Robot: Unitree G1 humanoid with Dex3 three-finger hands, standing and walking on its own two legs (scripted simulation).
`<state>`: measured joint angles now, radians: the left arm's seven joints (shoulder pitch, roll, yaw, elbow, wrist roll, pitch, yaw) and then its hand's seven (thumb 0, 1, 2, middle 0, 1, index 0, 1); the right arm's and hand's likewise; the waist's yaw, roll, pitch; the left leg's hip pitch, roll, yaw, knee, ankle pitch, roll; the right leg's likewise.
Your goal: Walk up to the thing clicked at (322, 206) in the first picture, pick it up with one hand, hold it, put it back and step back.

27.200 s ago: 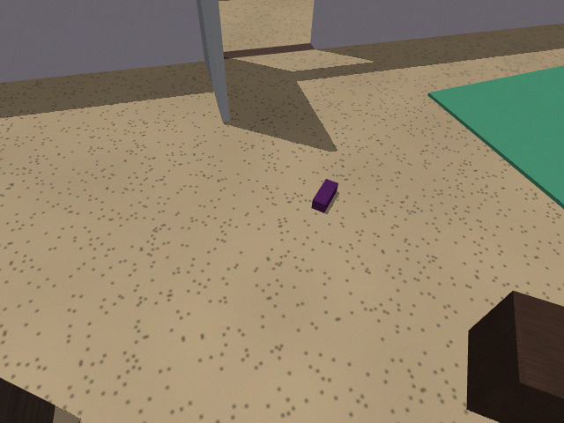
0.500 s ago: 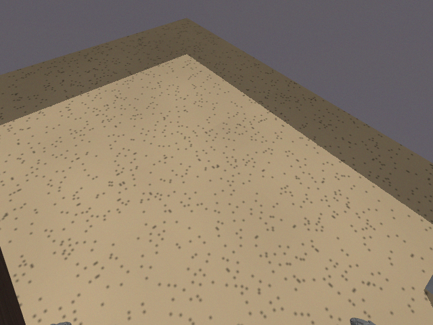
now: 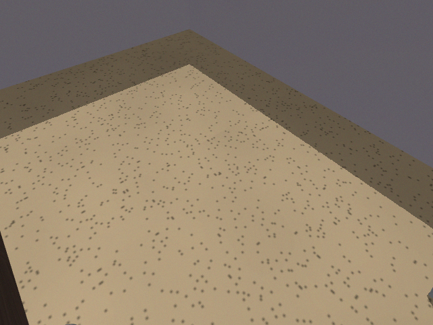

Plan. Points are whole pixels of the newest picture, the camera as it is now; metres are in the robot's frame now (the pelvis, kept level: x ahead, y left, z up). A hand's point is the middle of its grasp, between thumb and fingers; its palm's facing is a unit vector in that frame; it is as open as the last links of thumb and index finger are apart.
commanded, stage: stand
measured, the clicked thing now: out of the picture -0.37 -0.65 -0.75
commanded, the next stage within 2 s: none
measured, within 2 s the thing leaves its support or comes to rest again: neither
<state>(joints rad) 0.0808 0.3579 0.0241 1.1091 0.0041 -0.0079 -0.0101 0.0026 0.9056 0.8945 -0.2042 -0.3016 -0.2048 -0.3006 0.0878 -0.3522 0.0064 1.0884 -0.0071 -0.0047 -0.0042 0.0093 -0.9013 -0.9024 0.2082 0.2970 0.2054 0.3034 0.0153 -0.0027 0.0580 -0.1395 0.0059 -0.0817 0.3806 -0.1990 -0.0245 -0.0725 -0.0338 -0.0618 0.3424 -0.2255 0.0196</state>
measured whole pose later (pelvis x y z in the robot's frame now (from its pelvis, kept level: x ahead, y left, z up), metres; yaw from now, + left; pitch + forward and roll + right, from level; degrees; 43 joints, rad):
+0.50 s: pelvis -0.01 +0.00 +0.00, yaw -1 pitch -2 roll +0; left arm 0.11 0.36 0.00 1.14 0.01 -0.02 -0.01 0.00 0.91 0.89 -0.20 -0.30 -0.21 -0.30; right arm 0.11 -0.35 0.00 1.13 -0.01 0.00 0.00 0.01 -0.90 -0.90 0.21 0.30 0.20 0.30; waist 0.01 0.00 0.05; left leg -0.12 0.02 -0.06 0.31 -0.15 -0.03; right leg -0.09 -0.03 -0.04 0.31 -0.19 0.01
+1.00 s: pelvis -0.01 -0.01 +0.00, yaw -2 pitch -2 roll +0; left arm 0.12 0.36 0.00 1.13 0.00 -0.01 -0.01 0.00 0.91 0.89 -0.20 -0.30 -0.21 -0.30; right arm 0.11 -0.35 0.01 1.13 -0.01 0.00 0.00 0.01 -0.90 -0.90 0.21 0.30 0.20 0.30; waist 0.01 0.00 0.05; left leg -0.12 0.03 -0.05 0.31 -0.16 -0.04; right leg -0.09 -0.02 -0.03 0.32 -0.20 0.00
